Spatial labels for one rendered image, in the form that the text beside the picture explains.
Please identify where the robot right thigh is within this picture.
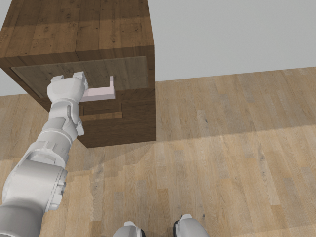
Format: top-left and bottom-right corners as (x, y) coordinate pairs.
(176, 218), (210, 237)

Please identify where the left robot hand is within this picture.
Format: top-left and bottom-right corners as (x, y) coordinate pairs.
(47, 71), (89, 136)

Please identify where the cabinet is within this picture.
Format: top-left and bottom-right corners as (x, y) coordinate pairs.
(0, 0), (156, 148)

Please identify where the left robot forearm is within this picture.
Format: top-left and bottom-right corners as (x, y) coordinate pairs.
(2, 98), (79, 203)

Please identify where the left robot upper arm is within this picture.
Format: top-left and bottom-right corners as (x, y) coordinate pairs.
(0, 159), (68, 237)

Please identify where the robot left shin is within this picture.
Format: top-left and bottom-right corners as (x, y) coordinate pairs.
(124, 221), (136, 227)

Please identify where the handle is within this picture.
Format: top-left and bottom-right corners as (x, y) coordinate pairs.
(80, 76), (115, 102)
(79, 112), (123, 125)

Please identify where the drawer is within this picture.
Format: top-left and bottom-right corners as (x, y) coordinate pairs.
(11, 56), (148, 98)

